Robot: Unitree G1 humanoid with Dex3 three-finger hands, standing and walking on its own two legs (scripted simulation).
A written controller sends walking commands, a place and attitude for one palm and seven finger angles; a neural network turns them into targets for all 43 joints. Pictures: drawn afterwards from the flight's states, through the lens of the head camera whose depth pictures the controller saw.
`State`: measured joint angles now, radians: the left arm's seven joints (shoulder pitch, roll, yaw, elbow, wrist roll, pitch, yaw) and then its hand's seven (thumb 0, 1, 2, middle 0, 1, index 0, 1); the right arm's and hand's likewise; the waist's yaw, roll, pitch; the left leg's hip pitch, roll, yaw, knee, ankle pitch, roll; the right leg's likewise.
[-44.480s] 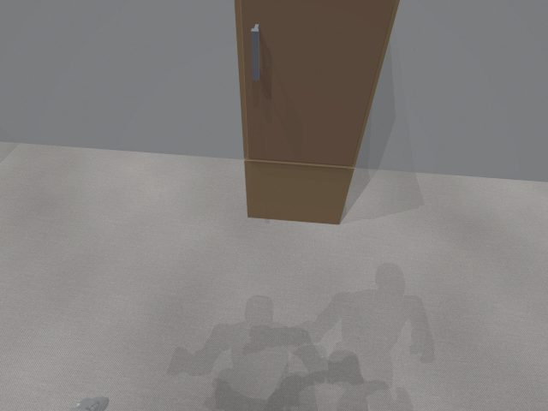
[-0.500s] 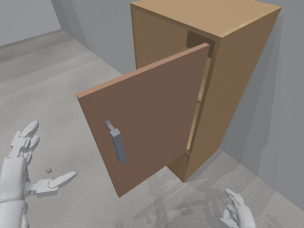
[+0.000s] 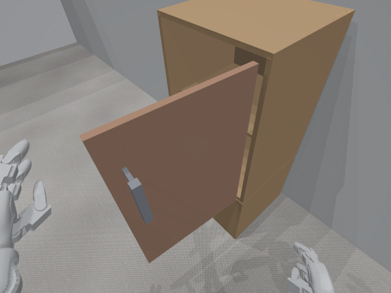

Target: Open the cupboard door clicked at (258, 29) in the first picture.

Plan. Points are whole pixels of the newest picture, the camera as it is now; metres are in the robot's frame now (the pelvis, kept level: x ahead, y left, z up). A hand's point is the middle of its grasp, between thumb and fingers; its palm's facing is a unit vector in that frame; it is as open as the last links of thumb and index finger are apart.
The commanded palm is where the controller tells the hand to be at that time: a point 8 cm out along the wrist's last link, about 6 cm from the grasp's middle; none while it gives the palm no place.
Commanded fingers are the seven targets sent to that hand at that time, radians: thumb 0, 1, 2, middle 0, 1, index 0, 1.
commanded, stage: draw the hand back to the body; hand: left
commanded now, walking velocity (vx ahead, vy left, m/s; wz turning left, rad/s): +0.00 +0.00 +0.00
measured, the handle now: (137, 196) +0.29 +0.17 +0.05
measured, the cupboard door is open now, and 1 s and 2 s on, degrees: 84 84 84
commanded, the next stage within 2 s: step back with the hand held close in 0.22 s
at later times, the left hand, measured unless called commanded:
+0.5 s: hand (37, 212) +0.18 +0.26 +0.16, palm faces +0.40 -0.79 -0.47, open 7.4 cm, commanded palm +0.12 +0.30 +0.17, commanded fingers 0.00 0.90 0.90 -0.20 -0.30 -0.20 -0.30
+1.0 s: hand out of the picture +0.06 +0.31 +0.16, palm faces +0.44 -0.74 -0.50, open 7.4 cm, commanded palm -0.01 +0.35 +0.17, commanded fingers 0.00 0.90 0.90 -0.20 -0.30 -0.20 -0.30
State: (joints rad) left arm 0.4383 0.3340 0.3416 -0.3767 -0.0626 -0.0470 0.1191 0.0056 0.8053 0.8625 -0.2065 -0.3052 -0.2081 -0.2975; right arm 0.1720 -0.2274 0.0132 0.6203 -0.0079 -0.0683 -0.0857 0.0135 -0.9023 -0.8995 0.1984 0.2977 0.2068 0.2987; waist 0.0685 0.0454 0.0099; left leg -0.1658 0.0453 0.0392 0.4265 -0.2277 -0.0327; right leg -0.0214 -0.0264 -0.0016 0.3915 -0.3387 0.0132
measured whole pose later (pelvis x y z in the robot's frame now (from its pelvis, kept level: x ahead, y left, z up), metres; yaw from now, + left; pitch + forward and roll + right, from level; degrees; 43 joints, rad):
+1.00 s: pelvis -0.13 +0.04 -0.01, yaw +4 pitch -1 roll -3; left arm 0.55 0.42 0.45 -0.54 -0.04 -0.20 0.14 0.01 0.88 0.90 -0.21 -0.31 -0.22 -0.30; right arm 0.21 -0.20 0.00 0.55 0.01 -0.06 -0.07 0.01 -0.90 -0.90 0.20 0.30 0.21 0.30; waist -0.01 0.04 0.08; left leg -0.47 0.03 0.01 0.57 -0.14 0.03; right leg -0.30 0.01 0.04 0.55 -0.26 0.03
